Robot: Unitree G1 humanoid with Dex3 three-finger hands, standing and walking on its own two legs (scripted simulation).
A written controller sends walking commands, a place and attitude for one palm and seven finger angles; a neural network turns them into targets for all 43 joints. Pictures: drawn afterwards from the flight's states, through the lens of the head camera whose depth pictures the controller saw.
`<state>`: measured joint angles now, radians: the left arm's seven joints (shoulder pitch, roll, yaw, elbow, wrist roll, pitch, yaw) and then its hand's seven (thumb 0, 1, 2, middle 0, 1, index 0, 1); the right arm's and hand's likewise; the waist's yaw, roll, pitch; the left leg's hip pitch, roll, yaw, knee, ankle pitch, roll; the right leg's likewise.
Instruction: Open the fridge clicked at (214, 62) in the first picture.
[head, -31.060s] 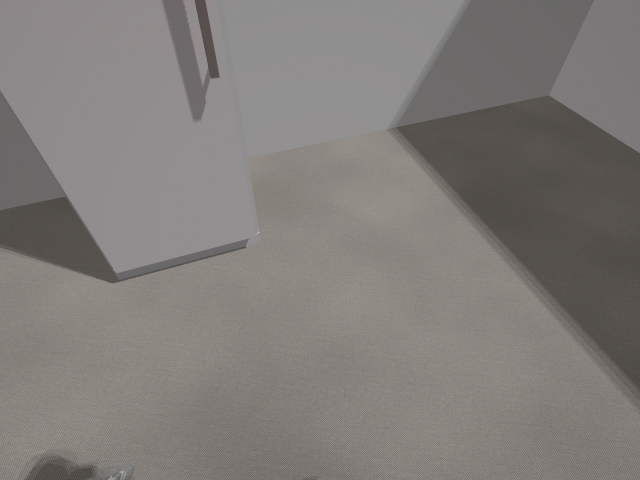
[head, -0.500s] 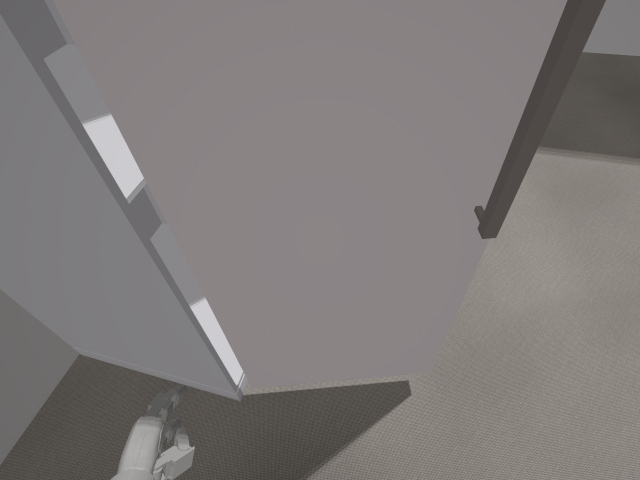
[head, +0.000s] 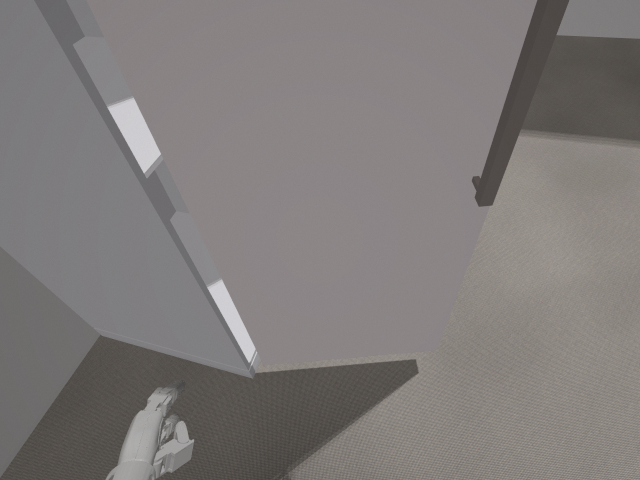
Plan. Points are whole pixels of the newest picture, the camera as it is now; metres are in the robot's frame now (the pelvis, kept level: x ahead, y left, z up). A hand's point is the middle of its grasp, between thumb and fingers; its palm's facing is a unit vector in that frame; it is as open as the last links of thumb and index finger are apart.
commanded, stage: step back with the hand held close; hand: right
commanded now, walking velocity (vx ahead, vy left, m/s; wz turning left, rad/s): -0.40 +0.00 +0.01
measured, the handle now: (518, 73) +0.55 -0.23 +0.22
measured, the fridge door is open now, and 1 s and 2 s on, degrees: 70 70 70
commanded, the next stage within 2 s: stop stepping back and stand still in 0.18 s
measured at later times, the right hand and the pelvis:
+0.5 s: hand out of the picture +0.10 -0.25 +0.17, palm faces +0.39 +0.83 -0.40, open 7.4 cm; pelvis -0.11 +0.00 +0.01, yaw +3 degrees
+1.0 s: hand out of the picture +0.09 -0.27 +0.16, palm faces +0.43 +0.82 -0.39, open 7.4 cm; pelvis -0.12 -0.01 +0.01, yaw +2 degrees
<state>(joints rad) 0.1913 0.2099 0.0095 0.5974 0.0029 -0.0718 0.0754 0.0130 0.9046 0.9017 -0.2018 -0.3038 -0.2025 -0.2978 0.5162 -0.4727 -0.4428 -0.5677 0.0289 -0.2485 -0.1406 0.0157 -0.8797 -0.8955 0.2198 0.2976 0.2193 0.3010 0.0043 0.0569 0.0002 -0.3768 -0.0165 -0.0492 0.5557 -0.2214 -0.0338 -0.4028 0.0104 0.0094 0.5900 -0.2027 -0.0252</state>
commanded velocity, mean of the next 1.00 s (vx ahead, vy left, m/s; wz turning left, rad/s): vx -0.01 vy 0.00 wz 0.00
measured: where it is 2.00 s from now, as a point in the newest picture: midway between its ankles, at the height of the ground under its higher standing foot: outside the picture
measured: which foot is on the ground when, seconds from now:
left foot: up 0.00-0.28, down 0.30-1.00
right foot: down 0.00-0.34, up 0.36-0.50, down 0.52-1.00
